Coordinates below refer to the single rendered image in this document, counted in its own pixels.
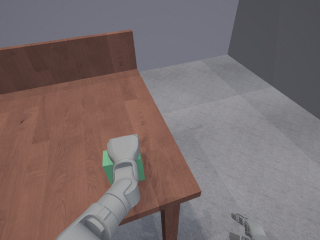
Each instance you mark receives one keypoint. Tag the robot right hand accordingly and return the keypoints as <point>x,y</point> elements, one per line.
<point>252,227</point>

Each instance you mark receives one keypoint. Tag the left robot upper arm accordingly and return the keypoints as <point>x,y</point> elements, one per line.
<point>80,232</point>

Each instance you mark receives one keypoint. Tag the table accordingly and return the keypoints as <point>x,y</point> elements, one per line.
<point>60,103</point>

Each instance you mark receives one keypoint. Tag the sponge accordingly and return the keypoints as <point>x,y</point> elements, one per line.
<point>108,167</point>

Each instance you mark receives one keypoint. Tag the robot left hand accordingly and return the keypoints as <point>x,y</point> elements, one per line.
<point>124,147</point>

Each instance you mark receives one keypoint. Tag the left robot forearm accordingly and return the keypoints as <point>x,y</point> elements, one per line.
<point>103,217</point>

